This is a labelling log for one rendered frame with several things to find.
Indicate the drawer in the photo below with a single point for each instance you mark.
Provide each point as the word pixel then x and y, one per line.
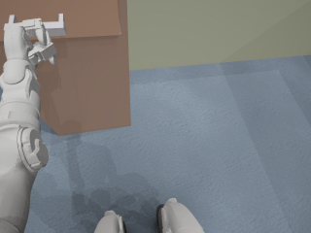
pixel 82 18

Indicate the cabinet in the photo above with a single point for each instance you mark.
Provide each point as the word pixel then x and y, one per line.
pixel 88 89

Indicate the left robot hand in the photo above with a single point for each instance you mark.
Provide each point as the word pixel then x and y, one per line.
pixel 17 45

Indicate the handle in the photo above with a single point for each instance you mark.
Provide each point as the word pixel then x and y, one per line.
pixel 54 28

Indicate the right robot thigh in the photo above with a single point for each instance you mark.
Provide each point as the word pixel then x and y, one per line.
pixel 178 218

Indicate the left robot upper arm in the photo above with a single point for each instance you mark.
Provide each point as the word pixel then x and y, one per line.
pixel 22 154

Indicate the left robot thigh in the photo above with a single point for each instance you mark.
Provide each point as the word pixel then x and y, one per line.
pixel 110 224

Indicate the left robot forearm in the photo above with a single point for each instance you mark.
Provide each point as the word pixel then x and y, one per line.
pixel 20 104

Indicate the robot thigh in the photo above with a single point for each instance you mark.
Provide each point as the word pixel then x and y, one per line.
pixel 110 224
pixel 178 218

